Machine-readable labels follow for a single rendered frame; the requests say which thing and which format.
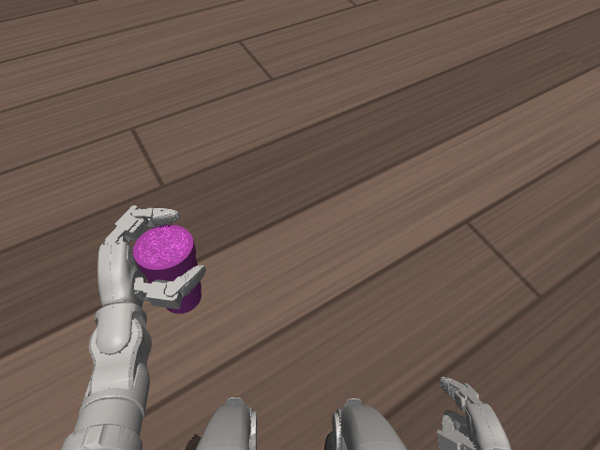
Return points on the left robot arm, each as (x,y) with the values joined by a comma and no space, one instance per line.
(113,407)

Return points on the cup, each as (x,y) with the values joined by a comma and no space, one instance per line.
(166,252)

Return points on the right robot hand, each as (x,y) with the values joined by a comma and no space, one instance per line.
(480,430)

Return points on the left robot hand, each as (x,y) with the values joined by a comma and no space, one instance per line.
(119,278)

